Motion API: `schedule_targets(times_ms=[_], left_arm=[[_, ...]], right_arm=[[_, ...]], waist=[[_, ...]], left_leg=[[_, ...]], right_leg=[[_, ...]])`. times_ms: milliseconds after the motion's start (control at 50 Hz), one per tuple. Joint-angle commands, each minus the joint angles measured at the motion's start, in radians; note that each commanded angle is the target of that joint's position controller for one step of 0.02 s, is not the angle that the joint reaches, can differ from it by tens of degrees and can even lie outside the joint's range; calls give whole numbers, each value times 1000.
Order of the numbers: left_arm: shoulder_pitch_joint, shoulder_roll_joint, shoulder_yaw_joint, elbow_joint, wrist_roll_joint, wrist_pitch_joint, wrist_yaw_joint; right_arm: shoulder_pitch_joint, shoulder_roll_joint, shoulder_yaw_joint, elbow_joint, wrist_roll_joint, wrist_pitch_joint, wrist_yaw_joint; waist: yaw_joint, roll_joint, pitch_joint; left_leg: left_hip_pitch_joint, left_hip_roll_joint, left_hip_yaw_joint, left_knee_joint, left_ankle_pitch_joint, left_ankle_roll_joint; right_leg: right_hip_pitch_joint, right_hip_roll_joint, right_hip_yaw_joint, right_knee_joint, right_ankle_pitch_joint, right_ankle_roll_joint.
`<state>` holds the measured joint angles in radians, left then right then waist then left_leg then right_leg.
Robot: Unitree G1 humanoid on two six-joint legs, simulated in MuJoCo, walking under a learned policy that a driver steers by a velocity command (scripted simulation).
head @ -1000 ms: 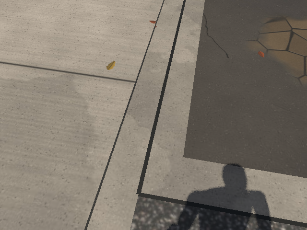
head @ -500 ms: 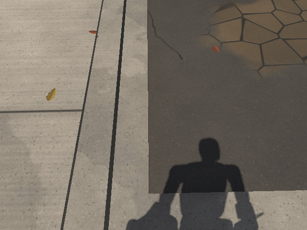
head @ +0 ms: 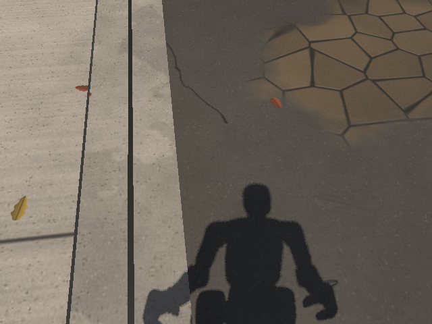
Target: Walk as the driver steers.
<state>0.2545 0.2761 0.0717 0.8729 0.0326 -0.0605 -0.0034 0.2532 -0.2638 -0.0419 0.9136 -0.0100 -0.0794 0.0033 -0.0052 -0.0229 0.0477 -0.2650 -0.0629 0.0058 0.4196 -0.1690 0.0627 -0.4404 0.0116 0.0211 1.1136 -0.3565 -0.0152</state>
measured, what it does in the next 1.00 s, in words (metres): walks ahead, turning left: right foot, then left foot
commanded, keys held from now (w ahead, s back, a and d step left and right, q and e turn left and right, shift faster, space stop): q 0.70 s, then w+q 0.30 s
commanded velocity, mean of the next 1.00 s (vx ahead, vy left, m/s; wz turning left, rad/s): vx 0.14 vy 0.00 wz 0.52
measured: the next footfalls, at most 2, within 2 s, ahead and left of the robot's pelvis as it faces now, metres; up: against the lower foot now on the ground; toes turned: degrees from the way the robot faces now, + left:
right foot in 0.24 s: +0.24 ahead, -0.09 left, +0.00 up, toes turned +11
left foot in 0.80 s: +0.07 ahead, +0.11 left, +0.00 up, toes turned +32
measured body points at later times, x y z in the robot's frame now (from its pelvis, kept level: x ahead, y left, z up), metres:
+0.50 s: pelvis +0.11 -0.03 +0.00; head +0.15 -0.04 +0.45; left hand +0.19 +0.26 -0.09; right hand +0.30 -0.29 -0.13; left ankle +0.06 +0.10 -0.65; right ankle +0.20 -0.09 -0.74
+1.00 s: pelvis +0.13 +0.05 +0.01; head +0.11 +0.09 +0.46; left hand +0.12 +0.38 -0.10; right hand +0.31 -0.17 -0.08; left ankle +0.04 +0.09 -0.74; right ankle +0.30 -0.05 -0.66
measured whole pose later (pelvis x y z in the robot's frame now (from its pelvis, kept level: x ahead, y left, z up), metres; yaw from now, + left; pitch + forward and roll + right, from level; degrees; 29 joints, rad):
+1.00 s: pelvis +0.13 +0.05 +0.01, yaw +35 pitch +2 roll -4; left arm 0.09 0.34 0.11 0.78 -0.01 -0.07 -0.01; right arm 0.42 -0.25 -0.07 0.77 0.00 -0.04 -0.02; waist -0.03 -0.05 -0.01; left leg -0.10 0.00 -0.07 0.31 -0.23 0.06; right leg -0.60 -0.02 0.02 0.91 -0.07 0.01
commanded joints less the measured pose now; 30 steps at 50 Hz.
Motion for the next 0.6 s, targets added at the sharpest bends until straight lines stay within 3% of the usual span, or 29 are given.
schedule_targets(times_ms=[20,60,140,180,220,240,260,280,300,320,340,360,380,400,440,480,600], left_arm=[[41,12,-8,-79,4,15,-1],[-11,9,-20,-107,-7,26,3],[-106,20,-35,-155,-15,38,11],[-94,44,-34,-161,-16,36,18],[-29,68,-28,-149,-13,18,26],[6,112,-19,-148,0,2,35],[43,181,-10,-169,2,-3,45],[28,198,-5,-178,-25,23,38],[-6,139,-11,-197,-36,40,36],[-60,75,-29,-212,-30,45,39],[-111,50,-39,-223,-16,53,41],[-124,55,-39,-223,-9,53,44],[-200,92,-17,-243,-6,39,39],[-212,74,-21,-250,-10,30,40],[-194,65,-20,-234,-14,26,45],[-162,87,-10,-212,-13,32,53],[-193,154,19,-202,-17,50,49]], right_arm=[[49,-121,-27,-22,6,-11,-6],[43,-144,-36,-26,4,3,-5],[64,-143,-43,-31,9,38,-4],[62,-143,-48,-44,6,55,-11],[23,-153,-57,-68,10,69,-21],[36,-132,-55,-84,19,71,-21],[111,-68,-41,-110,21,71,-24],[265,-73,-50,-96,24,91,-35],[260,-128,-60,-68,-2,108,-38],[180,-137,-67,-70,-10,121,-32],[133,-129,-69,-85,-9,133,-25],[99,-125,-68,-102,-8,144,-16],[90,-131,-82,-114,55,155,-45],[81,-153,-88,-125,60,161,-59],[62,-142,-91,-153,43,164,-72],[26,-121,-84,-186,35,163,-73],[-45,-91,-59,-246,31,154,-36]], waist=[[40,86,-90],[41,104,-94],[9,144,-130],[14,146,-118],[58,123,-89],[62,49,-109],[34,-143,-210],[-17,-275,-288],[-19,-163,-241],[-17,-72,-137],[-30,-61,-101],[-30,-96,-74],[-31,-136,-78],[-29,-124,-76],[-20,-90,-71],[-3,-84,-74],[17,-78,-94]], left_leg=[[165,247,-246,-95,844,190],[91,209,-203,-99,844,174],[15,133,-178,-60,749,94],[30,148,-239,-19,660,73],[20,142,-304,61,491,40],[-15,90,-290,182,340,5],[-88,2,-172,419,-103,-25],[-175,-88,-78,599,-568,-31],[-229,-30,-75,712,-514,-38],[-245,-1,-78,746,-424,-50],[-241,22,-73,744,-364,-65],[-241,39,-67,748,-324,-78],[-258,69,-106,824,-303,-111],[-258,72,-99,835,-268,-121],[-284,75,-86,794,-235,-140],[-317,95,-77,738,-218,-155],[-235,153,-15,527,-203,-150]], right_leg=[[-104,-22,5,-105,11,42],[-40,-1,-23,-235,71,52],[128,57,-46,-385,274,35],[152,46,-7,-444,248,25],[236,21,30,-612,303,4],[327,-72,102,-694,429,-22],[470,-333,309,-688,760,-74],[506,-475,485,-693,931,-216],[439,-445,490,-743,724,-252],[347,-374,385,-783,562,-236],[293,-324,300,-816,473,-211],[261,-296,232,-834,477,-204],[248,-281,216,-849,333,-204],[230,-266,184,-867,284,-201],[246,-268,140,-881,279,-215],[287,-285,111,-892,280,-234],[284,-311,3,-918,235,-251]])
Velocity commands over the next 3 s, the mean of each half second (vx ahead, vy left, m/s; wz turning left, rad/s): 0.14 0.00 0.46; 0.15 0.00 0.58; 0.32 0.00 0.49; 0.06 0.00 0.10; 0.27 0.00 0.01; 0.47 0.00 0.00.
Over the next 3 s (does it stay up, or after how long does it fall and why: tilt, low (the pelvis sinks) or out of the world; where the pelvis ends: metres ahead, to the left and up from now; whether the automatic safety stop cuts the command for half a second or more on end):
stays up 0.67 0.53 0.04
